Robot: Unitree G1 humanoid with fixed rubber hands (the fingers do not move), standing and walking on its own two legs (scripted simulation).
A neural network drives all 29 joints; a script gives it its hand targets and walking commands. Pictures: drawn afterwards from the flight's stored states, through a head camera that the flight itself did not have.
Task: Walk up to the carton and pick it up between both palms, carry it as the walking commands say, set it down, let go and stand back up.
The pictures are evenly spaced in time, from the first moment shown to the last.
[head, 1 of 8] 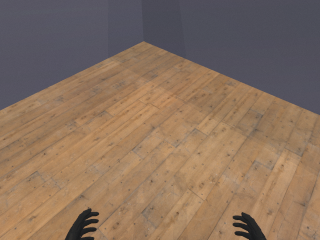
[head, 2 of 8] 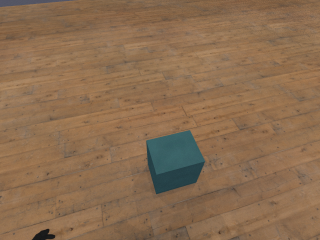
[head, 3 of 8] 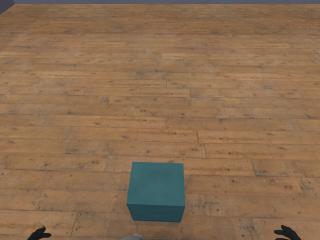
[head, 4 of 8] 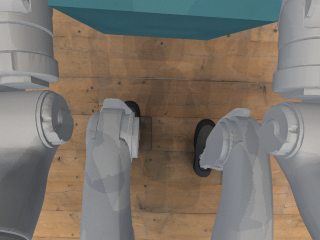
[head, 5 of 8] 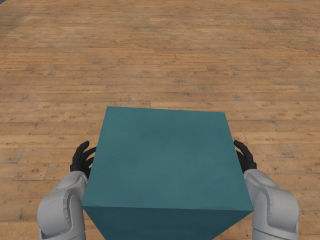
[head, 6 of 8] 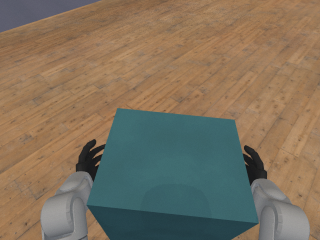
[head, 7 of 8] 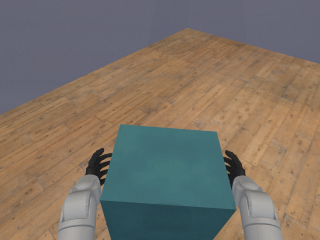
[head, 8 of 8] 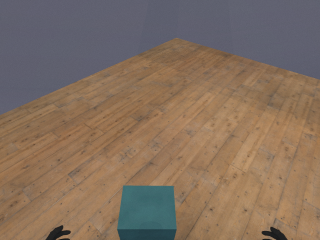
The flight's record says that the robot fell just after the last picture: no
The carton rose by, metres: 0.66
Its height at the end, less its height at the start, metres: +0.00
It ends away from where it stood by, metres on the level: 4.26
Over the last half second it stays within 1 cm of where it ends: yes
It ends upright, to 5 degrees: yes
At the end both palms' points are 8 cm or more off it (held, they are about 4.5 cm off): yes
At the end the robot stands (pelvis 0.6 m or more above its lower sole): yes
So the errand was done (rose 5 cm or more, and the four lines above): yes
